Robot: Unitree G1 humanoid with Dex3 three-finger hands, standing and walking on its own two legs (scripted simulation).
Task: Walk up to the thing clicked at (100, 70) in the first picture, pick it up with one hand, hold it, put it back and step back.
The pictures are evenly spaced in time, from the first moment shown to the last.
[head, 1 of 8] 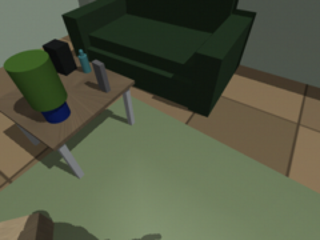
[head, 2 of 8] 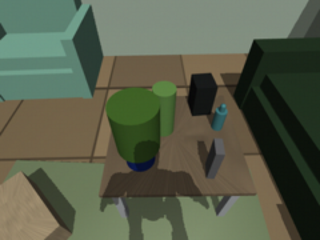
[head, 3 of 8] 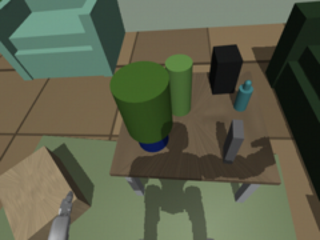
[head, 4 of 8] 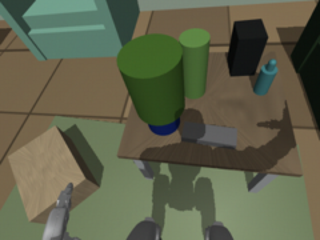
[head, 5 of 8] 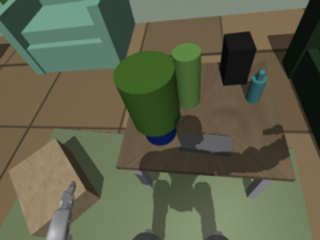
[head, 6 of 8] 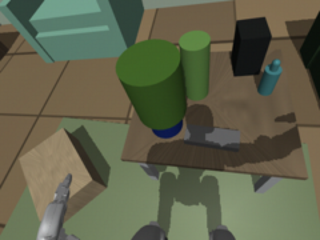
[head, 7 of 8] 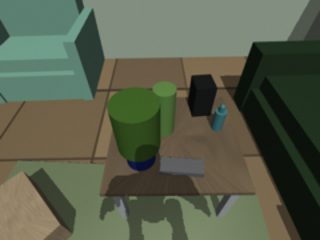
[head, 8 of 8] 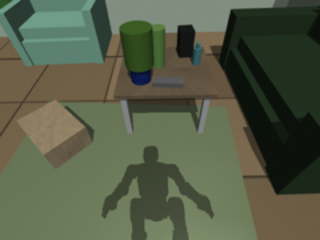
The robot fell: no
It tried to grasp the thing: yes
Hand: right
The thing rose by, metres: 0.00
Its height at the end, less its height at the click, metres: -0.08
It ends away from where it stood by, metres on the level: 0.13
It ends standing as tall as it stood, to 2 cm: no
